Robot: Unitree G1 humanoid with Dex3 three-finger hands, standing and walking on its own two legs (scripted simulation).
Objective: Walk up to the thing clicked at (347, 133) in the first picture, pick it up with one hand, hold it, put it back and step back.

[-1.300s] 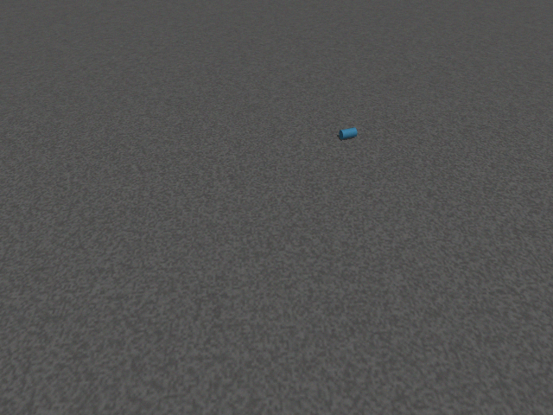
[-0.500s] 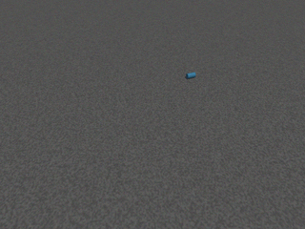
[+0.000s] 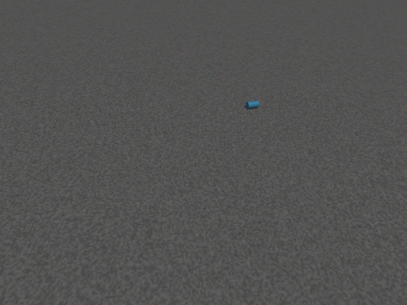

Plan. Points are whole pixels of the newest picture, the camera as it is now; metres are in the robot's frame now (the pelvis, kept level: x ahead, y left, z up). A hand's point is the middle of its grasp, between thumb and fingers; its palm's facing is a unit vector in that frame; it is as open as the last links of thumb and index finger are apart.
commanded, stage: walk up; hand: left
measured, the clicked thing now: (252, 104) +1.78 -0.40 -0.74
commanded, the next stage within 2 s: none
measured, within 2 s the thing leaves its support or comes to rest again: neither
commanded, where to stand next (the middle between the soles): +1.48 -0.77 m, yaw +16 degrees
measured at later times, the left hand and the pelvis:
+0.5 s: hand (136, 304) +0.18 +0.15 -0.16, palm faces +0.16 -0.94 -0.30, open 7.4 cm; pelvis +0.20 -0.13 +0.00, yaw +7 degrees
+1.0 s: hand (185, 168) +0.55 +0.07 -0.13, palm faces +0.15 -0.91 -0.39, open 7.4 cm; pelvis +0.47 -0.24 -0.03, yaw +9 degrees
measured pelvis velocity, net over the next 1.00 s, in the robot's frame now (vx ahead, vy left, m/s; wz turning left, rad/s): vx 0.47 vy -0.24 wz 0.17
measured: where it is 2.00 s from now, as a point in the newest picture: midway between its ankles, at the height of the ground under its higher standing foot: (272, 187)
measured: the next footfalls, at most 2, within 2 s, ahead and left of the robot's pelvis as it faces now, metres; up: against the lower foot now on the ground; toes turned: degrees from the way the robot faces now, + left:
right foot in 0.16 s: +0.17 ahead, -0.22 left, +0.00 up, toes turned -2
left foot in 0.56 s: +0.37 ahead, +0.00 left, +0.00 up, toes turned +13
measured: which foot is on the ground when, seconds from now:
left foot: down 0.00-0.16, up 0.18-0.54, down 0.56-0.96, up 0.98-1.00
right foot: up 0.00-0.14, down 0.16-0.58, up 0.60-0.92, down 0.94-1.00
